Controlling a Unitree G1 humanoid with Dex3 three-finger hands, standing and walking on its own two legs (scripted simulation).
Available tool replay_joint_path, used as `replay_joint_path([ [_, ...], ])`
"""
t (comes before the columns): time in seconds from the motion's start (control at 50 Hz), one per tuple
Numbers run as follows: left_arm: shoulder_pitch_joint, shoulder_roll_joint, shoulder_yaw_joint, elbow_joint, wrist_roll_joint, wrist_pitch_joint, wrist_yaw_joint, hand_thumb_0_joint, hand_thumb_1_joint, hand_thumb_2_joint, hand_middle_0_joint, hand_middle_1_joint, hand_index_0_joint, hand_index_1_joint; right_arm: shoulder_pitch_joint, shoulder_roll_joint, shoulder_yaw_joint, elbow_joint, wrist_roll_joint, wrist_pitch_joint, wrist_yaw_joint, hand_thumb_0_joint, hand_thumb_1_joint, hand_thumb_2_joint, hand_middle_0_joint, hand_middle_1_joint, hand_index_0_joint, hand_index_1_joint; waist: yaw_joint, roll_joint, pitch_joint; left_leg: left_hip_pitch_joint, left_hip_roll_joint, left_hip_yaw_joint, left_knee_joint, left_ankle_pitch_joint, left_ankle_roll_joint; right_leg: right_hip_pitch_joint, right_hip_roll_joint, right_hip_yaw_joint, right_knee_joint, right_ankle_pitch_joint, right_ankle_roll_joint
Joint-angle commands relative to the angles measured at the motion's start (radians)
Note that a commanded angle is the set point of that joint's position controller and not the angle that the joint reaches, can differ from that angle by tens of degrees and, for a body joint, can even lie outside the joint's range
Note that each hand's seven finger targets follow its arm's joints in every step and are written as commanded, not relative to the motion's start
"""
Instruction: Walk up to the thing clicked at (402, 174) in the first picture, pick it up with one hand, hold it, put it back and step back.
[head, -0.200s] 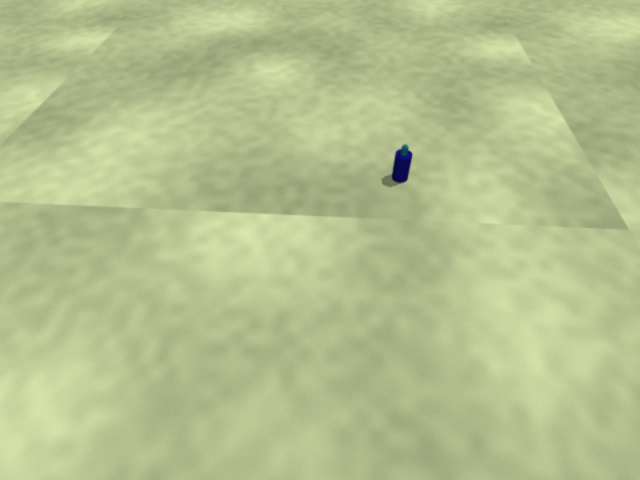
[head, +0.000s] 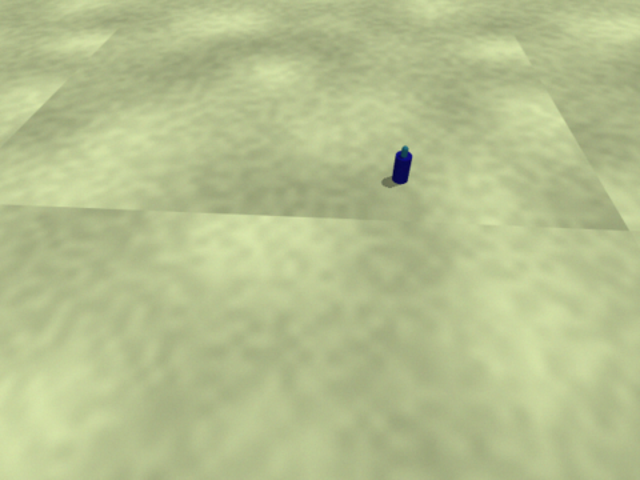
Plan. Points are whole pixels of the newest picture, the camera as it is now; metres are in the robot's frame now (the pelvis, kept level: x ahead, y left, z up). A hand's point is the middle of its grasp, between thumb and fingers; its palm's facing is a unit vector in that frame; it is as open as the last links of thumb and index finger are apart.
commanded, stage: stand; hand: left
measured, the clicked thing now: (402, 163) +1.52 -0.33 -0.69
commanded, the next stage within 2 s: walk up in 0.92 s
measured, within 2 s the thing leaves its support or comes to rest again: neither
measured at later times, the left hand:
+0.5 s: hand out of the picture +0.08 +0.25 -0.16, palm faces -0.02 -0.94 -0.34, open 7.4 cm
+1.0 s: hand out of the picture +0.09 +0.25 -0.15, palm faces -0.06 -0.94 -0.33, open 7.4 cm
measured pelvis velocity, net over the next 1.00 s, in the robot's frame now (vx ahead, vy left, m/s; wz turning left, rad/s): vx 0.02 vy -0.01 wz -0.05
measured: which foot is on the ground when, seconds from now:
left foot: down 0.00-1.00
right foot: down 0.00-0.96, up 0.98-1.00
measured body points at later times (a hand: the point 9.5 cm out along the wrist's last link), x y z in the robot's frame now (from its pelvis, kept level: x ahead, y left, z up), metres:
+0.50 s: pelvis +0.00 +0.00 +0.00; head +0.02 +0.00 +0.45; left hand +0.08 +0.30 -0.13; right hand +0.08 -0.30 -0.13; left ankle +0.00 +0.13 -0.75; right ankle +0.00 -0.12 -0.75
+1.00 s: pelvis +0.02 -0.01 +0.00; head +0.02 -0.01 +0.45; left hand +0.09 +0.30 -0.13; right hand +0.09 -0.31 -0.13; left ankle +0.00 +0.13 -0.75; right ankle +0.00 -0.12 -0.74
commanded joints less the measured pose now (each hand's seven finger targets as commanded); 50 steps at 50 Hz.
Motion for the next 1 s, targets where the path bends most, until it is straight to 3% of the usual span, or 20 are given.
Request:
replay_joint_path([
  [0.0,-0.035,0.202,0.037,-0.056,0.003,-0.02,0.017,0.0,0.9,0.9,-0.2,-0.3,-0.2,-0.3,-0.041,-0.213,-0.04,-0.055,0.004,-0.025,-0.019,0.0,-0.9,-0.9,0.2,0.3,0.2,0.3,0.004,0.023,-0.071,0.01,0.111,-0.081,-0.056,0.127,0.034,0.001,-0.125,0.093,-0.054,0.114,-0.022],
  [0.12,-0.041,0.206,0.037,-0.057,0.003,-0.018,0.015,0.0,0.9,0.9,-0.2,-0.3,-0.2,-0.3,-0.039,-0.204,-0.038,-0.054,0.004,-0.025,-0.017,0.0,-0.9,-0.9,0.2,0.3,0.2,0.3,0.004,-0.003,-0.069,-0.003,0.111,-0.086,-0.073,0.107,0.033,0.008,-0.124,0.092,-0.056,0.086,-0.026],
  [0.14,-0.032,0.204,0.037,-0.058,0.004,-0.02,0.016,0.0,0.9,0.9,-0.2,-0.3,-0.2,-0.3,-0.046,-0.216,-0.042,-0.056,0.006,-0.026,-0.017,0.0,-0.9,-0.9,0.2,0.3,0.2,0.3,0.006,0.004,-0.085,0.023,0.115,-0.085,-0.06,0.151,0.036,0.013,-0.129,0.096,-0.054,0.131,-0.026],
  [0.22,-0.038,0.204,0.036,-0.061,0.005,-0.02,0.016,0.0,0.9,0.9,-0.2,-0.3,-0.2,-0.3,-0.044,-0.213,-0.042,-0.057,0.005,-0.026,-0.017,0.0,-0.9,-0.9,0.2,0.3,0.2,0.3,0.004,0.005,-0.088,0.018,0.115,-0.082,-0.058,0.153,0.034,0.021,-0.131,0.096,-0.052,0.139,-0.024],
  [0.32,-0.031,0.208,0.037,-0.059,0.002,-0.021,0.016,0.0,0.9,0.9,-0.2,-0.3,-0.2,-0.3,-0.037,-0.208,-0.04,-0.051,0.005,-0.023,-0.016,0.0,-0.9,-0.9,0.2,0.3,0.2,0.3,0.005,0.0,-0.075,0.019,0.11,-0.08,-0.063,0.126,0.031,0.004,-0.13,0.098,-0.064,0.116,-0.024],
  [0.42,-0.032,0.213,0.039,-0.06,0.004,-0.02,0.016,0.0,0.9,0.9,-0.2,-0.3,-0.2,-0.3,-0.042,-0.208,-0.041,-0.051,0.005,-0.027,-0.017,0.0,-0.9,-0.9,0.2,0.3,0.2,0.3,0.006,0.008,-0.096,0.029,0.114,-0.079,-0.062,0.165,0.031,0.028,-0.131,0.096,-0.051,0.153,-0.029],
  [0.54,-0.03,0.211,0.039,-0.056,0.002,-0.017,0.016,0.0,0.9,0.9,-0.2,-0.3,-0.2,-0.3,-0.033,-0.208,-0.039,-0.048,0.005,-0.025,-0.017,0.0,-0.9,-0.9,0.2,0.3,0.2,0.3,0.003,0.002,-0.069,0.004,0.111,-0.081,-0.076,0.119,0.031,0.019,-0.13,0.098,-0.06,0.114,-0.026],
  [0.64,-0.026,0.208,0.039,-0.056,0.005,-0.022,0.018,0.0,0.9,0.9,-0.2,-0.3,-0.2,-0.3,-0.035,-0.211,-0.04,-0.054,0.007,-0.023,-0.017,0.0,-0.9,-0.9,0.2,0.3,0.2,0.3,0.001,-0.002,-0.09,0.034,0.114,-0.076,-0.055,0.166,0.035,0.023,-0.135,0.1,-0.061,0.174,-0.023],
  [0.88,-0.034,0.218,0.044,-0.056,0.004,-0.017,0.018,0.0,0.9,0.9,-0.2,-0.3,-0.2,-0.3,-0.03,-0.208,-0.038,-0.055,0.003,-0.025,-0.02,0.0,-0.9,-0.9,0.2,0.3,0.2,0.3,0.002,0.002,-0.082,0.016,0.115,-0.077,-0.072,0.156,0.03,0.038,-0.132,0.097,-0.052,0.156,-0.027],
  [0.9,0.024,0.308,0.119,-0.151,0.03,-0.017,-0.024,0.0,0.9,0.9,-0.2,-0.3,-0.2,-0.3,0.056,-0.334,-0.114,-0.128,-0.024,-0.056,-0.006,0.0,-0.9,-0.9,0.2,0.3,0.2,0.3,-0.028,-0.023,-0.185,0.168,0.114,-0.071,0.026,-0.335,0.106,-0.111,-0.067,0.124,0.053,-0.303,-0.058],
  [0.92,-0.056,0.285,0.115,-0.162,0.034,-0.009,-0.041,0.0,0.9,0.9,-0.2,-0.3,-0.2,-0.3,0.112,-0.351,-0.132,-0.103,-0.029,-0.064,-0.002,0.0,-0.9,-0.9,0.2,0.3,0.2,0.3,-0.076,0.04,-0.088,0.244,0.166,-0.149,-0.026,-0.508,0.143,-0.376,-0.044,0.09,0.159,-0.403,-0.05],
  [0.94,-0.113,0.255,0.113,-0.193,0.033,-0.001,-0.056,0.0,0.9,0.9,-0.2,-0.3,-0.2,-0.3,0.14,-0.386,-0.152,-0.108,-0.032,-0.068,-0.002,0.0,-0.9,-0.9,0.2,0.3,0.2,0.3,-0.105,0.179,-0.01,0.269,0.303,-0.297,-0.155,-0.618,0.199,-0.555,-0.017,0.016,0.39,-0.295,-0.025],
  [0.96,-0.162,0.259,0.115,-0.224,0.046,0.001,-0.063,0.0,0.9,0.9,-0.2,-0.3,-0.2,-0.3,0.152,-0.393,-0.161,-0.125,-0.029,-0.074,-0.003,0.0,-0.9,-0.9,0.2,0.3,0.2,0.3,-0.119,0.138,0.044,0.199,0.423,-0.382,-0.214,-0.589,0.248,-0.643,-0.054,0.07,0.516,-0.286,-0.019],
  [0.98,-0.148,0.266,0.12,-0.242,0.038,-0.003,-0.067,0.0,0.9,0.9,-0.2,-0.3,-0.2,-0.3,0.111,-0.407,-0.164,-0.152,-0.025,-0.081,-0.005,0.0,-0.9,-0.9,0.2,0.3,0.2,0.3,-0.09,0.108,0.079,0.113,0.477,-0.425,-0.243,-0.556,0.272,-0.629,-0.096,0.14,0.59,-0.265,-0.019],
])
